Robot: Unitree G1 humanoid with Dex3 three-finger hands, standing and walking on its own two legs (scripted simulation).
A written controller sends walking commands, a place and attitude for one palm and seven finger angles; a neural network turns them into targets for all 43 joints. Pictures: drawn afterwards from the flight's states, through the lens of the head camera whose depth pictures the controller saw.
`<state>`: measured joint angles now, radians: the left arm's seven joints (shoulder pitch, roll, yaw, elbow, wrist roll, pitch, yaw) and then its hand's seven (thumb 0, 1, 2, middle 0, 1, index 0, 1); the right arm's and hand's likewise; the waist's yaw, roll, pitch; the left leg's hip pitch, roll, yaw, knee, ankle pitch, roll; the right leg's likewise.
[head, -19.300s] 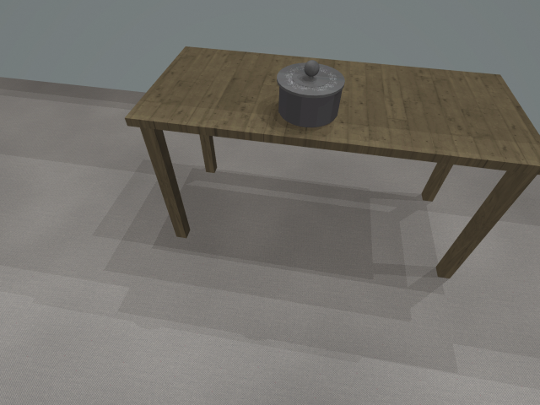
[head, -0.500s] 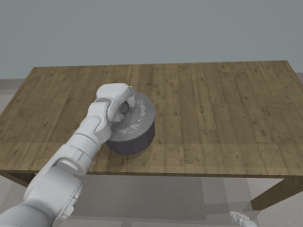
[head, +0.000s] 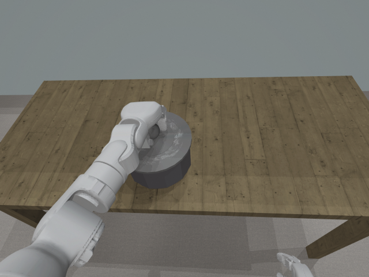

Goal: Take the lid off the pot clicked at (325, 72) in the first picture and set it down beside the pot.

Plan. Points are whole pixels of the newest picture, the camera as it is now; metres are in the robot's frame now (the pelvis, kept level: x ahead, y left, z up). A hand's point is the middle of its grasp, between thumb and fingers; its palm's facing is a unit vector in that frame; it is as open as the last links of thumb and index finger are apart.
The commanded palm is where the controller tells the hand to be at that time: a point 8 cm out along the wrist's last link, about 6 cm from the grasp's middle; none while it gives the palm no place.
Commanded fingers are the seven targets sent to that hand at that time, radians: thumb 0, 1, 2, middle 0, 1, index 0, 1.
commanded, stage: lift the lid straight up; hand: left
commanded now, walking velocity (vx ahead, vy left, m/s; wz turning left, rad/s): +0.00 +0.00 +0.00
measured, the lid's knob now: (151, 130) +0.45 +0.10 +0.04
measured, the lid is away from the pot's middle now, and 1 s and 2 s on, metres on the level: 0.00 0.01 0.02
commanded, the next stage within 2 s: none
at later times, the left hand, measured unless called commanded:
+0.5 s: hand (142, 125) +0.43 +0.11 +0.09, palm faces -0.27 -0.04 -0.96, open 7.3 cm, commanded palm +0.41 +0.11 +0.16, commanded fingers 0.00 0.69 0.92 -0.91 -1.01 -0.92 -1.03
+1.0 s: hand (140, 112) +0.43 +0.11 +0.13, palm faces -0.24 -0.05 -0.97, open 7.3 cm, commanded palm +0.42 +0.11 +0.20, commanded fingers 0.00 0.69 0.92 -0.91 -1.01 -0.92 -1.03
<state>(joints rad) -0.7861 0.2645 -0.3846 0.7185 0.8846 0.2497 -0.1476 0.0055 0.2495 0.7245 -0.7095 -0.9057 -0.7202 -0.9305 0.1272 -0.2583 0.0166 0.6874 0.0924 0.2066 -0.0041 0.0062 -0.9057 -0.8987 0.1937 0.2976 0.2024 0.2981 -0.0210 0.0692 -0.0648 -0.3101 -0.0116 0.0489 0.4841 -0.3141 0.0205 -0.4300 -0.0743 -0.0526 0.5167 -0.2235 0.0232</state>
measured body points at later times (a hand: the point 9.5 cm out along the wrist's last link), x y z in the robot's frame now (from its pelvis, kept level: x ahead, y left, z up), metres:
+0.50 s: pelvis +0.00 +0.00 +0.00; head +0.04 -0.03 +0.45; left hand +0.44 +0.11 +0.14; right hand +0.14 -0.24 -0.14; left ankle -0.05 +0.11 -0.73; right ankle +0.01 -0.14 -0.73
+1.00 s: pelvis +0.00 +0.00 +0.00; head +0.03 -0.04 +0.45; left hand +0.44 +0.11 +0.18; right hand +0.16 -0.23 -0.13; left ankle -0.05 +0.11 -0.73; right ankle +0.01 -0.14 -0.73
